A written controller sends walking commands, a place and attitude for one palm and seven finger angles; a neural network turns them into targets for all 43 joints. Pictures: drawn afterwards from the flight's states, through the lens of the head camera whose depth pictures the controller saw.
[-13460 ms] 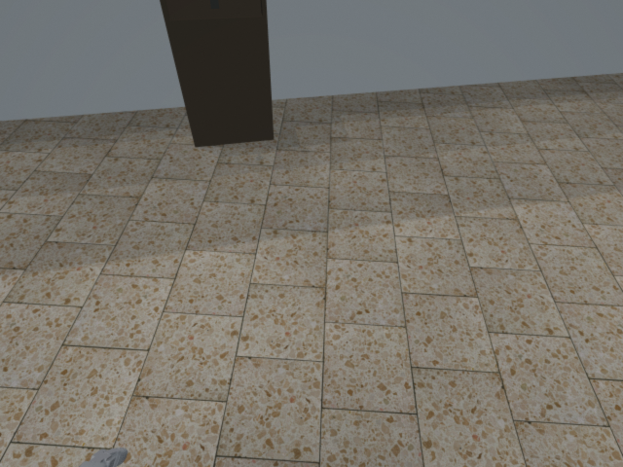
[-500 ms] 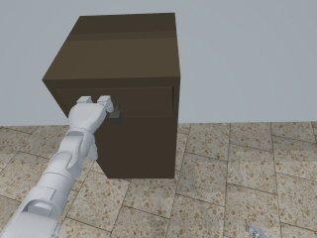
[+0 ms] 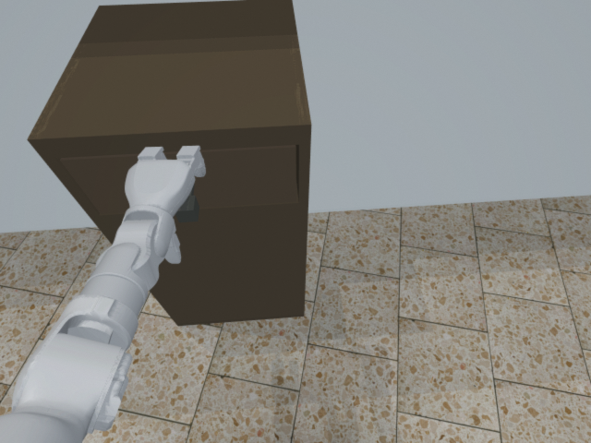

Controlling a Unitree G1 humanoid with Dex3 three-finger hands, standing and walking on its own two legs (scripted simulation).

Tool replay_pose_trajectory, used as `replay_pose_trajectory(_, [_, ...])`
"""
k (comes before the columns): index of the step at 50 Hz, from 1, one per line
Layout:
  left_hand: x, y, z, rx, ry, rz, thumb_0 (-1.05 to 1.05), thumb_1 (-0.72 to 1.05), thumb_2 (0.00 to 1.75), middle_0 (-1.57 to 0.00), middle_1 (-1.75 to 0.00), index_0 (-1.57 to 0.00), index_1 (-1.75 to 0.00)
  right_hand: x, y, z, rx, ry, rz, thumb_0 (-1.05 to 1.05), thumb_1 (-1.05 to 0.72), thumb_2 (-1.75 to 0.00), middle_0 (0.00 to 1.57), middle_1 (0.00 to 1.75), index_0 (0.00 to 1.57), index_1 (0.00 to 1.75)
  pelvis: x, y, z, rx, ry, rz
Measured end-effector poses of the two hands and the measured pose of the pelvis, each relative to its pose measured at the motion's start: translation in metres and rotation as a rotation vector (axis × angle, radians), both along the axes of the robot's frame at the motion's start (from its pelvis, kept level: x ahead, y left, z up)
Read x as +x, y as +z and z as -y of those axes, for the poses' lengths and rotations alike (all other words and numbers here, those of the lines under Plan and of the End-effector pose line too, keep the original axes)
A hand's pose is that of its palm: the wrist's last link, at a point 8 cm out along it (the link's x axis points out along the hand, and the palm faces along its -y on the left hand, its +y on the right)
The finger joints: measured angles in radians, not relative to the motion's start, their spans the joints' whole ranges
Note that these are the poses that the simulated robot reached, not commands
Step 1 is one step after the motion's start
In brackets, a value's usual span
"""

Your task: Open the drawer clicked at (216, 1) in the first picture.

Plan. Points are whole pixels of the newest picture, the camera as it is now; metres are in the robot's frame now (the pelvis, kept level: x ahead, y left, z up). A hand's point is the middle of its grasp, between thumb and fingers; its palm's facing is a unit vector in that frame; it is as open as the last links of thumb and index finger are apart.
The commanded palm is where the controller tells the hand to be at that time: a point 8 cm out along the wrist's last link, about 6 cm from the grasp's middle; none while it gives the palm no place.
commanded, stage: move the hooked fingers above the handle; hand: left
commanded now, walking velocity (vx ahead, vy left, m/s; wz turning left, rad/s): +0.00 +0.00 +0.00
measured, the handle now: (188, 200) +0.51 +0.19 -0.03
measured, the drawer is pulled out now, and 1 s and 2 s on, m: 0.00 0.00 0.00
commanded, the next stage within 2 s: none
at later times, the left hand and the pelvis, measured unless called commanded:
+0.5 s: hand (164, 197) +0.46 +0.20 +0.04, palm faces +0.05 -0.01 -1.00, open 13.8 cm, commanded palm +0.44 +0.21 +0.10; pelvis +0.00 +0.00 +0.00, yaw +0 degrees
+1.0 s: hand (144, 202) +0.46 +0.23 +0.04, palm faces -0.01 +0.03 -1.00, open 13.8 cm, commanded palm +0.43 +0.20 +0.10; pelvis +0.02 +0.00 +0.00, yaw -1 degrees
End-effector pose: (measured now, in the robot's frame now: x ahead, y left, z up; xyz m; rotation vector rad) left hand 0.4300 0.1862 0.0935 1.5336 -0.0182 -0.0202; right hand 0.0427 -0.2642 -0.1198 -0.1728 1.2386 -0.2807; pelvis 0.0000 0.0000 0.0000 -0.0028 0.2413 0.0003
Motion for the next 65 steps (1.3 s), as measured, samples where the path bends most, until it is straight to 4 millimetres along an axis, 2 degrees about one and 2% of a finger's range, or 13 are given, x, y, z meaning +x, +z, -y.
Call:
replay_pose_trajectory(6, [0.013, 0.002, -0.008, 0.022, 0.077, 0.031, 0.00, -0.49, 0.30, -0.32, -1.20, -0.32, -1.20, -0.013, -0.004, 0.003, 0.009, -0.026, -0.023, 0.01, -0.91, -0.90, 0.20, 0.30, 0.20, 0.30, 0.000, -0.002, 0.000, 0.000, -0.017, -0.027])
replay_pose_trajectory(11, [0.006, -0.003, -0.017, 0.026, 0.128, -0.041, 0.00, -0.48, 0.30, -0.32, -1.20, -0.32, -1.20, -0.016, -0.005, -0.001, 0.033, -0.040, -0.029, 0.01, -0.91, -0.90, 0.20, 0.30, 0.20, 0.30, 0.004, 0.001, 0.000, 0.001, -0.025, -0.018])
replay_pose_trajectory(17, [-0.004, -0.012, -0.010, 0.003, 0.047, -0.078, 0.00, -0.49, 0.30, -0.32, -1.20, -0.32, -1.20, -0.004, 0.000, -0.003, 0.021, -0.017, -0.009, 0.01, -0.91, -0.90, 0.20, 0.30, 0.20, 0.30, 0.004, 0.003, 0.001, -0.002, -0.007, 0.000])
replay_pose_trajectory(21, [-0.001, -0.004, -0.005, -0.002, -0.006, -0.001, 0.00, -0.49, 0.30, -0.32, -1.20, -0.32, -1.20, 0.007, 0.001, -0.001, 0.002, 0.004, 0.015, 0.01, -0.91, -0.90, 0.20, 0.30, 0.20, 0.30, 0.003, 0.000, 0.001, -0.004, 0.001, -0.009])
replay_pose_trajectory(30, [0.019, 0.000, -0.022, 0.062, 0.147, -0.026, 0.00, -0.49, 0.30, -0.32, -1.20, -0.32, -1.20, 0.018, -0.003, -0.003, 0.022, 0.012, 0.027, 0.01, -0.91, -0.90, 0.20, 0.30, 0.20, 0.30, 0.004, -0.001, -0.001, -0.004, 0.000, -0.034])
replay_pose_trajectory(36, [0.018, -0.014, 0.002, -0.016, 0.042, -0.117, 0.00, -0.49, 0.30, -0.32, -1.20, -0.32, -1.20, 0.013, -0.001, -0.005, 0.017, 0.001, 0.002, 0.01, -0.91, -0.90, 0.20, 0.30, 0.20, 0.30, 0.012, 0.001, -0.002, -0.005, -0.003, -0.026])
replay_pose_trajectory(41, [0.017, -0.007, 0.015, -0.048, -0.055, -0.001, 0.00, -0.49, 0.30, -0.32, -1.20, -0.32, -1.20, 0.011, -0.001, -0.005, 0.008, -0.010, -0.005, 0.01, -0.91, -0.90, 0.20, 0.30, 0.20, 0.30, 0.016, -0.001, -0.002, -0.004, -0.013, -0.033])
replay_pose_trajectory(46, [0.017, 0.002, -0.012, 0.023, 0.081, 0.087, 0.00, -0.49, 0.30, -0.32, -1.20, -0.32, -1.20, 0.013, -0.009, -0.008, 0.042, -0.007, -0.014, 0.01, -0.91, -0.90, 0.20, 0.30, 0.20, 0.30, 0.015, -0.002, -0.002, -0.001, -0.024, -0.037])
replay_pose_trajectory(51, [0.004, -0.002, -0.040, 0.071, 0.229, -0.039, 0.00, -0.48, 0.30, -0.32, -1.20, -0.32, -1.20, 0.020, -0.009, -0.011, 0.073, -0.003, -0.008, 0.01, -0.91, -0.90, 0.20, 0.30, 0.20, 0.30, 0.016, 0.003, -0.001, -0.002, -0.014, -0.020])
replay_pose_trajectory(53, [-0.002, -0.006, -0.035, 0.053, 0.204, -0.098, 0.00, -0.48, 0.30, -0.32, -1.20, -0.31, -1.20, 0.026, -0.006, -0.010, 0.065, 0.011, 0.001, 0.01, -0.91, -0.90, 0.20, 0.30, 0.20, 0.30, 0.016, 0.004, -0.001, -0.004, 0.001, -0.005])
replay_pose_trajectory(56, [-0.009, -0.009, -0.008, -0.004, 0.068, -0.133, 0.00, -0.48, 0.30, -0.32, -1.20, -0.32, -1.20, 0.036, 0.000, -0.008, 0.032, 0.039, 0.026, 0.01, -0.91, -0.90, 0.20, 0.30, 0.20, 0.30, 0.015, 0.005, -0.001, -0.005, 0.020, 0.016])
replay_pose_trajectory(61, [-0.006, 0.002, 0.038, -0.039, -0.147, -0.006, 0.00, -0.49, 0.30, -0.32, -1.20, -0.32, -1.20, 0.050, 0.005, -0.002, -0.011, 0.056, 0.090, 0.01, -0.91, -0.90, 0.20, 0.30, 0.20, 0.30, 0.009, 0.001, 0.001, -0.003, 0.019, 0.015])
replay_pose_trajectory(65, [0.011, 0.015, 0.031, -0.004, -0.057, 0.134, 0.00, -0.49, 0.30, -0.32, -1.20, -0.32, -1.20, 0.050, 0.001, -0.001, -0.006, 0.050, 0.110, 0.01, -0.91, -0.90, 0.20, 0.30, 0.20, 0.30, 0.003, -0.003, 0.003, 0.004, -0.004, -0.007])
